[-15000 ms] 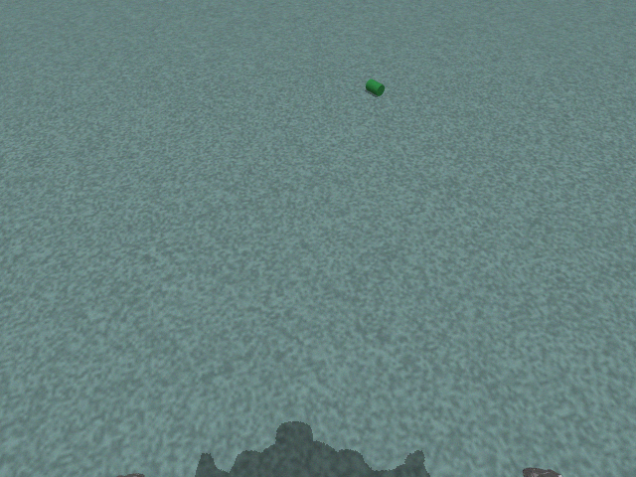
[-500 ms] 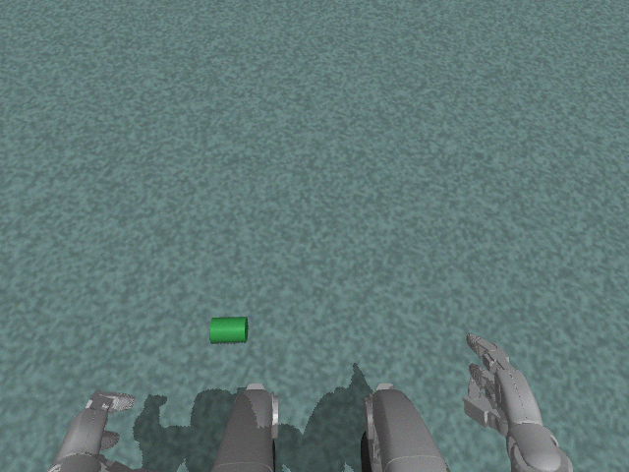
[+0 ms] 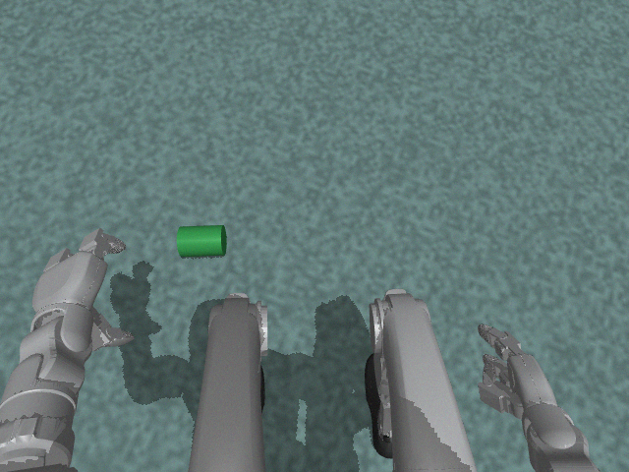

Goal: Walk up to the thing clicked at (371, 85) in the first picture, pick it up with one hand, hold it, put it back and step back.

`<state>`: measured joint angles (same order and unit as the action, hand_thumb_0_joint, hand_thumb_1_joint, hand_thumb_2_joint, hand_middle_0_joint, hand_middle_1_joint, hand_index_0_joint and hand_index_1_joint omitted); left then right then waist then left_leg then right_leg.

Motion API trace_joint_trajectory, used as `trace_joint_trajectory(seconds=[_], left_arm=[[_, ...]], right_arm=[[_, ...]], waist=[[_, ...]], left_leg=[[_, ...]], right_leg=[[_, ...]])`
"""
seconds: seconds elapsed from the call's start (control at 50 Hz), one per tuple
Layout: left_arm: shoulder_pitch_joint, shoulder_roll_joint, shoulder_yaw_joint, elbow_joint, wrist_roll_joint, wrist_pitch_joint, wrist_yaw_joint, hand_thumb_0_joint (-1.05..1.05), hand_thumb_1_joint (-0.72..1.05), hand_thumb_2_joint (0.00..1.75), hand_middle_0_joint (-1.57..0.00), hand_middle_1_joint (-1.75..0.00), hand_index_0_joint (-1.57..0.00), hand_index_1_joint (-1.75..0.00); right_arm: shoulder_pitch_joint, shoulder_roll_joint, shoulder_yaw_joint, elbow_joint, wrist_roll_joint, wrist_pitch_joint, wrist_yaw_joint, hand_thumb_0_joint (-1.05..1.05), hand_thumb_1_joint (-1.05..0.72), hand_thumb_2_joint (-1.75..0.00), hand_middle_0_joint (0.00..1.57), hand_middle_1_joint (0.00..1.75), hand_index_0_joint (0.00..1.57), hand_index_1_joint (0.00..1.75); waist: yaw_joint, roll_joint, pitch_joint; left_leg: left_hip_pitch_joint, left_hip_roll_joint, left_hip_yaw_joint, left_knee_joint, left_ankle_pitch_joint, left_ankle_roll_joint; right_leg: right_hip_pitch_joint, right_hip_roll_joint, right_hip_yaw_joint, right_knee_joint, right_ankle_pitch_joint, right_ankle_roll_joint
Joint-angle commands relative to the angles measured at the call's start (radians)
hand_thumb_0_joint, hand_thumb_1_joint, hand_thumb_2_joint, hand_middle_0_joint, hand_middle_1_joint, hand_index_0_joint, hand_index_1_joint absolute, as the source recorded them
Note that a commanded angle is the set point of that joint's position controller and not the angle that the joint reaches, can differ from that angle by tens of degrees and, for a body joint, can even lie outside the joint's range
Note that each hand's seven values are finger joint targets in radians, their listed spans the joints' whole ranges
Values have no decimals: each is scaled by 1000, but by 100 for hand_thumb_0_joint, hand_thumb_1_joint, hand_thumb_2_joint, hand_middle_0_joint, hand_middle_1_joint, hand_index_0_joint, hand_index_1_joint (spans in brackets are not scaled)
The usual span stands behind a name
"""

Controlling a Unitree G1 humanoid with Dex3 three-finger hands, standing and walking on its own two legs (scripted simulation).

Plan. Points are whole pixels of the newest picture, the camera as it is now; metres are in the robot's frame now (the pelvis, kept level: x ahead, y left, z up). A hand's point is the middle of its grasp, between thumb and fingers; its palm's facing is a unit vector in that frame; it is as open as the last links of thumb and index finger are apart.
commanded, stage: rise first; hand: left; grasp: from above
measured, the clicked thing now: (202, 240) +0.47 +0.25 -0.43
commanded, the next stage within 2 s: approach in 1.32 s
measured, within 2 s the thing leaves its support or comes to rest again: neither
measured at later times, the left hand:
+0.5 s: hand (131, 265) +0.38 +0.32 -0.24, palm faces -0.44 -0.14 -0.89, open 14.2 cm
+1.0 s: hand (144, 248) +0.42 +0.32 -0.28, palm faces -0.44 -0.03 -0.90, open 13.9 cm
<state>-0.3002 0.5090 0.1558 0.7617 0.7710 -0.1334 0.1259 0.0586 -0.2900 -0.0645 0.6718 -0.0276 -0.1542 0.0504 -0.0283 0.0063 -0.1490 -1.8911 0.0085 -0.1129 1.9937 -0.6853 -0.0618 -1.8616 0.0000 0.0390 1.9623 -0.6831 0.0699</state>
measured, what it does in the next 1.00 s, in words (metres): lowers itself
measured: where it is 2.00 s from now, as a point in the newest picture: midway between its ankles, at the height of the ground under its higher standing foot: (315, 425)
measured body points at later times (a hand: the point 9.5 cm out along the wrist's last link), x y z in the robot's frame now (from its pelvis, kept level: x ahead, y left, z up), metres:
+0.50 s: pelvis -0.03 +0.01 -0.10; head +0.18 +0.06 +0.30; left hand +0.40 +0.32 -0.19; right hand +0.05 -0.28 -0.21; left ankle +0.07 +0.14 -0.43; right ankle +0.08 -0.15 -0.43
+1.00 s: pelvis -0.01 +0.02 -0.12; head +0.20 +0.09 +0.27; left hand +0.43 +0.32 -0.23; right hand +0.06 -0.25 -0.23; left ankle +0.07 +0.14 -0.43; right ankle +0.08 -0.14 -0.42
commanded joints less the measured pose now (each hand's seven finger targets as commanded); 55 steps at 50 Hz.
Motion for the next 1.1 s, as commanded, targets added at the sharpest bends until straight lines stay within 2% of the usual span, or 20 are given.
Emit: trace_joint_trajectory(seconds=[0.0,0.04,0.06,0.08,0.1,0.14,0.16,0.28,0.3,0.32,0.42,0.48,0.54,0.56,0.78,0.8,0.84,0.86,0.94,1.08], left_arm=[[-214,332,97,-44,63,-41,41,0,-54,100,-9,-102,-9,-102],[-280,353,85,-6,95,-57,35,0,-55,102,-9,-103,-8,-104],[-303,375,95,8,110,-67,35,0,-55,102,-9,-103,-8,-104],[-318,396,97,41,126,-76,35,0,-56,103,-8,-103,-7,-104],[-336,380,85,47,130,-87,35,0,-56,103,-8,-102,-7,-103],[-391,394,72,77,159,-113,39,0,-56,104,-10,-99,-8,-101],[-423,442,92,85,172,-128,46,0,-57,104,-9,-100,-7,-102],[-517,427,50,193,263,-191,106,0,-55,103,-7,-99,-6,-100],[-531,460,71,210,285,-195,123,0,-56,104,-7,-98,-6,-99],[-540,479,80,226,303,-197,140,0,-55,102,-7,-99,-6,-99],[-630,468,43,292,369,-198,195,0,-55,102,-7,-97,-7,-98],[-656,495,58,318,408,-192,223,0,-54,101,-7,-98,-7,-98],[-705,477,27,334,434,-185,240,0,-52,99,-7,-99,-8,-98],[-703,486,35,350,444,-180,246,0,-53,100,-7,-99,-8,-98],[-758,455,-1,415,505,-171,282,0,-49,95,-8,-102,-11,-99],[-774,471,11,384,505,-175,287,0,-50,96,-8,-102,-10,-100],[-744,445,5,447,520,-173,294,0,-49,96,-7,-103,-10,-100],[-800,465,8,392,515,-183,298,0,-49,95,-7,-104,-10,-101],[-783,473,12,455,541,-192,313,0,-48,95,-8,-103,-11,-100],[-799,490,30,481,545,-194,341,0,-47,95,-8,-104,-12,-100]], right_arm=[[144,-184,-75,-61,-5,-5,1,0,-91,-91,20,30,20,30],[157,-186,-72,-52,-7,9,5,0,-91,-91,20,30,20,30],[160,-188,-73,-52,-8,16,5,0,-90,-90,20,30,20,30],[155,-193,-71,-50,-8,22,6,0,-90,-90,20,30,20,30],[156,-192,-67,-49,-8,29,9,0,-90,-90,20,30,20,30],[165,-190,-62,-43,-12,40,11,0,-90,-90,20,30,20,30],[171,-191,-58,-39,-13,45,11,0,-90,-91,20,30,20,30],[187,-199,-35,-7,-33,77,28,0,-90,-90,20,30,20,30],[196,-207,-36,-3,-36,83,30,0,-90,-90,20,30,20,30],[192,-207,-33,1,-40,90,32,0,-90,-90,20,30,20,30],[196,-205,-24,21,-62,105,43,0,-90,-90,20,30,20,30],[207,-216,-26,36,-73,110,48,0,-90,-90,20,30,20,30],[205,-217,-25,42,-81,114,53,0,-90,-90,20,30,20,30],[209,-216,-25,47,-82,116,54,0,-90,-90,20,30,20,30],[214,-216,-23,67,-101,122,68,0,-90,-90,20,30,20,30],[211,-219,-26,67,-100,123,69,0,-90,-90,20,30,20,30],[220,-216,-23,71,-107,126,72,0,-90,-90,20,30,20,30],[211,-218,-28,68,-106,126,73,0,-90,-90,20,30,20,30],[214,-211,-19,72,-113,128,79,0,-90,-90,20,30,20,30],[218,-209,-12,75,-125,125,81,0,-90,-90,20,30,20,30]], waist=[[4,47,-645],[-2,63,-629],[3,67,-640],[-1,64,-599],[-7,67,-587],[-21,68,-578],[-19,67,-580],[-54,139,-510],[-48,130,-529],[-44,145,-528],[-72,190,-525],[-71,216,-555],[-96,247,-543],[-92,234,-556],[-126,274,-554],[-114,291,-581],[-131,260,-556],[-131,285,-578],[-138,269,-550],[-140,263,-580]], left_leg=[[341,-15,110,-152,223,83],[300,-19,111,-140,159,85],[295,-18,110,-134,133,85],[259,-20,109,-127,80,88],[260,-20,101,-127,62,86],[221,-24,102,-101,33,89],[205,-27,107,-83,36,91],[183,-31,81,-44,1,86],[187,-34,82,-32,16,86],[189,-36,90,-23,30,84],[178,-41,91,11,35,83],[204,-41,80,22,55,79],[204,-40,71,22,41,76],[204,-42,76,34,58,78],[222,-32,44,55,130,70],[244,-30,39,52,141,64],[231,-30,40,65,155,66],[233,-29,38,66,142,65],[199,-34,44,80,131,72],[176,-39,61,110,145,80]], right_leg=[[323,16,-89,-192,226,-81],[277,19,-101,-173,156,-84],[258,23,-107,-162,127,-85],[225,25,-113,-155,74,-85],[199,27,-122,-140,57,-88],[169,32,-126,-121,29,-89],[178,32,-122,-115,27,-88],[32,34,-154,-40,14,-96],[28,35,-156,-33,25,-98],[19,33,-154,-27,32,-99],[-29,33,-163,11,46,-102],[-57,32,-172,43,73,-100],[-94,30,-178,60,69,-101],[-82,31,-175,59,83,-100],[-139,27,-184,122,143,-94],[-142,23,-183,132,152,-94],[-144,24,-185,132,160,-92],[-153,23,-181,138,154,-94],[-155,29,-183,143,142,-94],[-126,36,-182,141,162,-93]])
